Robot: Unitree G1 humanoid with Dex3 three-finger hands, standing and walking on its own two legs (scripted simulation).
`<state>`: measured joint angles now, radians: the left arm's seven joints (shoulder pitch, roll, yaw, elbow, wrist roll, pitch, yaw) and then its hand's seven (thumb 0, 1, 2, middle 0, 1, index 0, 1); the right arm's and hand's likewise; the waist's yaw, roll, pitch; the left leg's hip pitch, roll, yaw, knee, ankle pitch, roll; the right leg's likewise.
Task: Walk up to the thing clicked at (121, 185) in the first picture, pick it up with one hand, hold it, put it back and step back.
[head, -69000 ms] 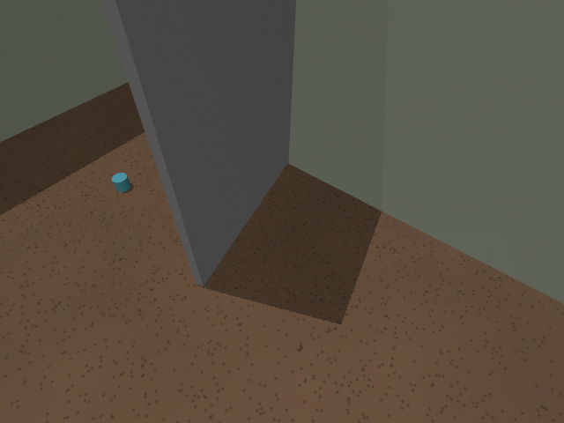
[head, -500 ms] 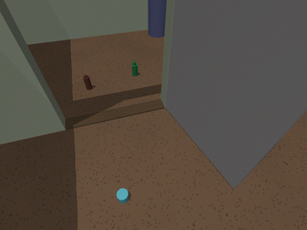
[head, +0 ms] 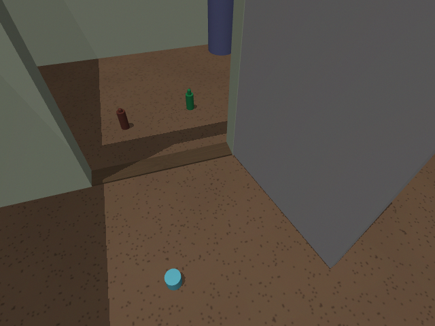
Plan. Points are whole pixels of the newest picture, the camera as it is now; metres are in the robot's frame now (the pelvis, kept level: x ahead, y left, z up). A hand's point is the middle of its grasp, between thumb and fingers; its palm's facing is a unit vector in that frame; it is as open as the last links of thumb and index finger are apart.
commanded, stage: stand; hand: left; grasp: from above
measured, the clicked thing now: (173, 279) +0.45 +0.20 -0.75
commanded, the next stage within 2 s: step back in 0.12 s
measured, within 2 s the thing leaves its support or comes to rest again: neither
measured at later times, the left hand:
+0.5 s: hand out of the picture +0.08 +0.29 -0.18, palm faces -0.05 -0.92 -0.39, open 7.4 cm
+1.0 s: hand out of the picture -0.02 +0.28 -0.18, palm faces -0.15 -0.90 -0.41, open 7.4 cm
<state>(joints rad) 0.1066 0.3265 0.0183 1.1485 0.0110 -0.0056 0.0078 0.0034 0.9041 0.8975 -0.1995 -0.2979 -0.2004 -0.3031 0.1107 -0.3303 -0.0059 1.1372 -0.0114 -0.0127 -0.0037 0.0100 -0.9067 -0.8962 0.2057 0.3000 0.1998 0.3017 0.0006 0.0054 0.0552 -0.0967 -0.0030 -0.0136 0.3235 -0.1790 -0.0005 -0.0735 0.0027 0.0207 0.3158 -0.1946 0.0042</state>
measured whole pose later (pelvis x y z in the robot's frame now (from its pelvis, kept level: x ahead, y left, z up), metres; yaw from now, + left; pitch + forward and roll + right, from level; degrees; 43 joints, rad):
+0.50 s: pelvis -0.06 +0.03 -0.03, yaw -1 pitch -1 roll +0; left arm 0.08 0.41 0.05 0.89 0.03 0.04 0.02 0.00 0.90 0.90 -0.20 -0.30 -0.20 -0.30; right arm 0.12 -0.39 -0.06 0.95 0.00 0.04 0.01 0.01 -0.91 -0.90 0.20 0.30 0.20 0.30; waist -0.01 -0.05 0.15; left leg -0.30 -0.05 -0.02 0.76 -0.39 0.04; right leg -0.37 -0.03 0.06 0.66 -0.28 0.02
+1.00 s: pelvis -0.16 +0.03 -0.03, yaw -8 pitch -3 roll -1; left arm 0.15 0.39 0.09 0.84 0.03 0.05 0.00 0.00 0.90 0.90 -0.20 -0.30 -0.20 -0.30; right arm 0.14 -0.38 -0.05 0.84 -0.01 0.03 -0.01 0.01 -0.90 -0.90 0.21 0.30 0.20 0.30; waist -0.01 0.02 0.20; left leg -0.39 0.06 0.06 0.72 -0.29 0.01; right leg -0.25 0.06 0.06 0.68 -0.38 -0.02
